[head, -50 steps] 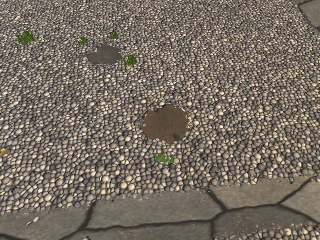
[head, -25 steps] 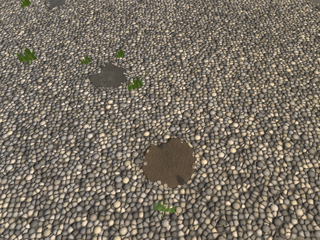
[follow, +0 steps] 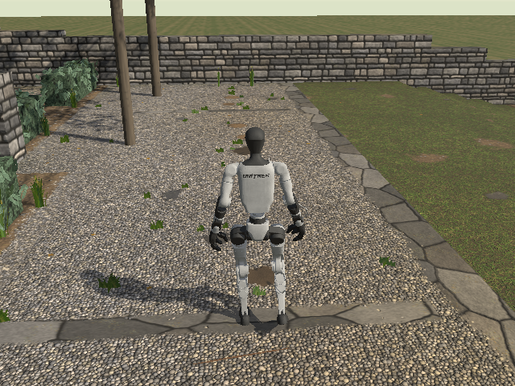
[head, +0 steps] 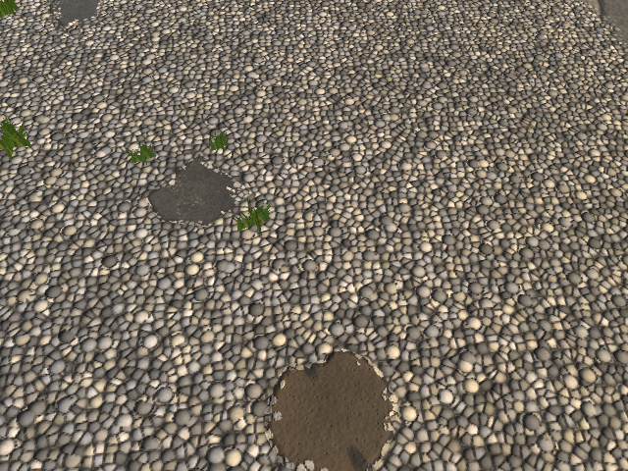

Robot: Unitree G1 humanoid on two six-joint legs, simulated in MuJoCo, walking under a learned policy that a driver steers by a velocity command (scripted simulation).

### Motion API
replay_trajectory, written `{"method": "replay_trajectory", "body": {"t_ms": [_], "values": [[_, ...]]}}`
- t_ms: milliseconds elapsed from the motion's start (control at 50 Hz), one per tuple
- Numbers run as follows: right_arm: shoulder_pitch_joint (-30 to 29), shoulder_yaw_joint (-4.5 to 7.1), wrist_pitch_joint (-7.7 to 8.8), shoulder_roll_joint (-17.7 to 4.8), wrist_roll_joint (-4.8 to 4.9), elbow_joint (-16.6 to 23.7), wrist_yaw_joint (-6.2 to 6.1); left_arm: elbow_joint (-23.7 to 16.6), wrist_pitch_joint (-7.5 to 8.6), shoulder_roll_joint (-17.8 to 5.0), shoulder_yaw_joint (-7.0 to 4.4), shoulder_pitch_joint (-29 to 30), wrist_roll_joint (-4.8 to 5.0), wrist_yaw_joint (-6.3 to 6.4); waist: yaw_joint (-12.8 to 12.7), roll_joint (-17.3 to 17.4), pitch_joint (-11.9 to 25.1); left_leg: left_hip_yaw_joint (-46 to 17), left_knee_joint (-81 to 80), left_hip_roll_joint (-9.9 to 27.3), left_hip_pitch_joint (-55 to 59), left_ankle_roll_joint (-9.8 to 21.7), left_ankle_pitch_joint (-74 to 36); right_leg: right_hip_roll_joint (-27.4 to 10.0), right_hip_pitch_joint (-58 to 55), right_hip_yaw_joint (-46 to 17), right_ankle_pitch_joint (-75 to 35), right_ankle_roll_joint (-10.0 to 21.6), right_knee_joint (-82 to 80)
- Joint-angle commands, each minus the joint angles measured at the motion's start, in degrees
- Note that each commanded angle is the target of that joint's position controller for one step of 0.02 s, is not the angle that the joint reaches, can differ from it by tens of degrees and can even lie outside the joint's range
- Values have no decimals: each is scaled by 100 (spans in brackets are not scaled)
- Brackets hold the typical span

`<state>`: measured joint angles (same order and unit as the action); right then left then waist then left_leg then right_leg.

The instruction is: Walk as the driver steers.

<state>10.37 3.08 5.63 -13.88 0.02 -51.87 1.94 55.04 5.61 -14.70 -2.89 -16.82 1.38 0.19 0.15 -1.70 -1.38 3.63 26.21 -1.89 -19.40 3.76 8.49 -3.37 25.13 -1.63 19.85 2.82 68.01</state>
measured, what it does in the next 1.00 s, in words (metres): walks ahead: right foot, then left foot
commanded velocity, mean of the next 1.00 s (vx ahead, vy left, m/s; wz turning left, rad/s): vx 0.39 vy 0.00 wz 0.00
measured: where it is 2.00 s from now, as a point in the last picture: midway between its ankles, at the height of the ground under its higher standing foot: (343, 440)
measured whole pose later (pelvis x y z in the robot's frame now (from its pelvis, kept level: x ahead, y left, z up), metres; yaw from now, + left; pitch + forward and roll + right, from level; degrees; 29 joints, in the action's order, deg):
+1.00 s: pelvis +0.48 -0.03 -0.01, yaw -1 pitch +2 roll -1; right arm 4.8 2.3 3.2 -11.8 -0.9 -53.6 -0.1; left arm 57.6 1.9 -14.0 -2.4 -12.8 0.4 1.2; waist -1.3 -1.2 -1.5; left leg 1.8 28.1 0.0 -24.6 2.3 5.2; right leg 0.6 16.0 -0.2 33.4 -1.0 48.3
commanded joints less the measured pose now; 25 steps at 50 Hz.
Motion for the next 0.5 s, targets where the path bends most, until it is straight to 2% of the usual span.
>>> {"method": "replay_trajectory", "body": {"t_ms": [20, 80, 120, 200, 300, 360, 380, 400, 420, 440, 460, 480, 500], "values": [[104, 71, 96, -459, -47, 145, 19, -274, -60, -292, -133, -280, -40, 64, -130, 665, 319, -1594, -1726, 1437, 743, 942, -440, -541, 795, -206, -537, 8, -161], [419, 128, 114, -717, -41, -16, -81, -456, -128, -331, -171, 169, -91, 94, -109, 503, 70, -1266, -1932, 1429, 775, 1026, -964, -598, 1296, -167, -1184, -146, -859], [632, 127, 76, -745, -22, -96, -153, -596, -114, -311, -178, 600, -120, 81, -3, 453, 2, -1117, -1958, 1398, 1008, 959, -1148, -584, 1596, -144, -1770, -218, -1515], [969, 118, 28, -802, 38, -220, -217, -804, -63, -172, -117, 1379, -84, -5, 239, 488, -143, -770, -2004, 1245, 1233, 770, -1024, -367, 1420, 61, -2639, -223, -2836], [1429, 156, -84, -865, 83, -476, -242, -1093, -4, -187, -55, 2139, -21, -164, 468, 484, -394, -799, -1694, 1564, 2111, 759, -1032, -209, 1595, 124, -2299, -128, -3613], [1349, 212, -159, -956, 105, -517, -274, -1153, 53, -344, -88, 2019, -8, -250, 262, 608, -277, -835, -1250, 1750, 2469, 634, -1791, -66, 1159, 199, -1691, 89, -3873], [1218, 229, -180, -1010, 108, -489, -278, -1077, 68, -471, -147, 1685, -16, -250, 50, 689, -62, -764, -884, 1699, 2455, 562, -2651, 104, 569, 340, -1545, 185, -3934], [1073, 213, -207, -975, 110, -455, -276, -856, 73, -655, -259, 960, -38, -230, -346, 665, 362, -559, -61, 1464, 2293, 439, -3508, 312, -461, 513, -1609, 325, -4052], [1032, 140, -211, -805, 62, -371, -271, -552, 70, -992, -403, -112, -73, -183, -755, 465, 1086, -326, 1282, 1142, 1485, 253, -3176, 10, -2125, 171, -1787, 579, -3869], [1624, -37, -118, -228, 14, -290, -220, -391, 41, -1562, -545, -946, -172, -149, -681, -734, 2028, -14, 3634, 292, -869, -173, -974, -1500, -4559, -2206, -1172, 1418, -3994], [1628, -77, 30, -181, 53, -367, -181, -350, 19, -1266, -436, -1029, -107, -161, -680, -1284, 2469, -761, 4723, -141, -1860, -205, 2335, -1997, -4986, -4004, -677, 1695, -4939], [1142, 73, 134, -727, 216, -232, -148, -411, 28, -933, -316, -596, -72, -157, -645, -933, 1732, -1044, 5186, 250, -2393, -71, 2162, -1803, -4374, -3384, -369, 1393, -5043], [697, 84, 172, -809, 276, -95, -157, -553, 23, -736, -249, -60, -84, -146, -502, -566, 1094, -848, 5060, 570, -2430, 7, 1652, -1602, -3476, -2554, -630, 1196, -5162]]}}
Velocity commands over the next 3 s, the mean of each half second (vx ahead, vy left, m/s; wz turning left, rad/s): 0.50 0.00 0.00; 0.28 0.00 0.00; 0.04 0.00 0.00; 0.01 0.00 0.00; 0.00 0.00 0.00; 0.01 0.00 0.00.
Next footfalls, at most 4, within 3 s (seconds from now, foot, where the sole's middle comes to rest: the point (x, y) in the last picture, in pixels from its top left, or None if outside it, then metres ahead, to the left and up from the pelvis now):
0.42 right None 0.41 -0.15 -0.77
0.88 left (287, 403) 0.62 0.07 -0.77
1.18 right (401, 442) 0.54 -0.18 -0.77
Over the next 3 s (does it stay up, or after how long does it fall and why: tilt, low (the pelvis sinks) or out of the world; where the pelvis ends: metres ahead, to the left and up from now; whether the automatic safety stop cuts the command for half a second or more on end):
stays up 0.55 -0.06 0.00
